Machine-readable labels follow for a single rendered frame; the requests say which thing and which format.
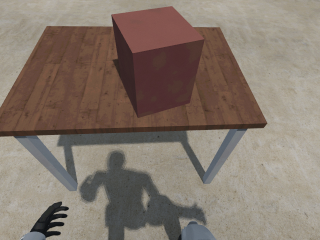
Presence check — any robot left hand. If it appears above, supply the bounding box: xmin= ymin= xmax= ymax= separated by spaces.
xmin=30 ymin=201 xmax=69 ymax=238

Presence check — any carton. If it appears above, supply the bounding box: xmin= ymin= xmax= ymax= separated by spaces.
xmin=111 ymin=6 xmax=205 ymax=118

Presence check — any table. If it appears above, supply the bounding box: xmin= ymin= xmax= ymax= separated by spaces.
xmin=0 ymin=26 xmax=267 ymax=191

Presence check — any right robot thigh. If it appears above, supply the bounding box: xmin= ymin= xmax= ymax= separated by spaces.
xmin=181 ymin=224 xmax=216 ymax=240

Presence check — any robot right shin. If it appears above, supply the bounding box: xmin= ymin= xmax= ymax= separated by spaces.
xmin=187 ymin=221 xmax=198 ymax=226

